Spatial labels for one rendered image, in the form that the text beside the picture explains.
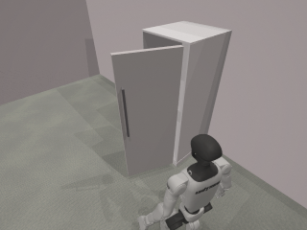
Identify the right robot forearm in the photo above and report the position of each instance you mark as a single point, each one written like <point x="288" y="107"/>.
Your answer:
<point x="221" y="191"/>

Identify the robot left hand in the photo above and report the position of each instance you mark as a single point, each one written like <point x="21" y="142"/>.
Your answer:
<point x="142" y="226"/>

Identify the right robot shin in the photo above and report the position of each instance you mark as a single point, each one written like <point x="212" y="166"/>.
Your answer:
<point x="186" y="228"/>

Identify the left robot upper arm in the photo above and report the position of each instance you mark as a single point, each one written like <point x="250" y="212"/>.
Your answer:
<point x="175" y="186"/>

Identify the left robot forearm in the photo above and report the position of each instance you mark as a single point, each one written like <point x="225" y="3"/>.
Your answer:
<point x="155" y="216"/>

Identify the robot right hand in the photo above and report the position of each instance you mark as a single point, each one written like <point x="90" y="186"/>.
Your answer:
<point x="219" y="195"/>

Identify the fridge door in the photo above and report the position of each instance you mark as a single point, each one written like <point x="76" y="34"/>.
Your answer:
<point x="151" y="81"/>

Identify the handle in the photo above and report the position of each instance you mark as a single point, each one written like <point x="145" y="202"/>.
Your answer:
<point x="125" y="111"/>

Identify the right robot upper arm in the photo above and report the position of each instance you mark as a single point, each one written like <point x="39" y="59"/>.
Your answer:
<point x="226" y="173"/>

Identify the robot torso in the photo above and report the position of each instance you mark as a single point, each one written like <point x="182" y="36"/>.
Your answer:
<point x="197" y="195"/>

